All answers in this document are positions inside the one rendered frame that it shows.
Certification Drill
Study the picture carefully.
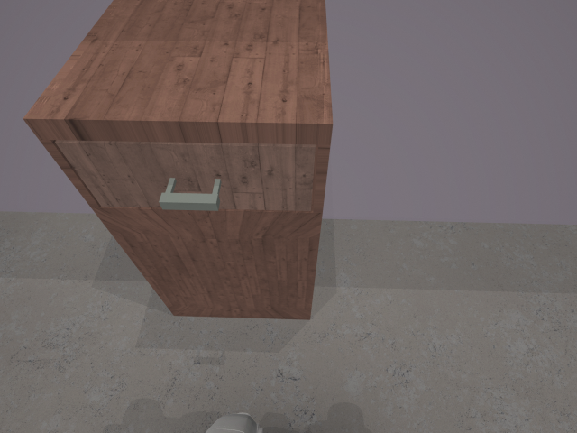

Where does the left robot thigh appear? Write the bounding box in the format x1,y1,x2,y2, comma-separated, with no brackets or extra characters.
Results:
206,414,263,433

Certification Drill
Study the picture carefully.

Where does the handle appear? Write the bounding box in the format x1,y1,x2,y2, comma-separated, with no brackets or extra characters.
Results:
159,178,222,211

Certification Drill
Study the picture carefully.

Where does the cabinet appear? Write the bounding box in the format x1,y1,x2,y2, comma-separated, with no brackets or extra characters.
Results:
23,0,333,320

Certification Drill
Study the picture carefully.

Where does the drawer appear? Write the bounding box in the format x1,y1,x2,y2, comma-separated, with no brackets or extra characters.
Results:
55,140,316,211

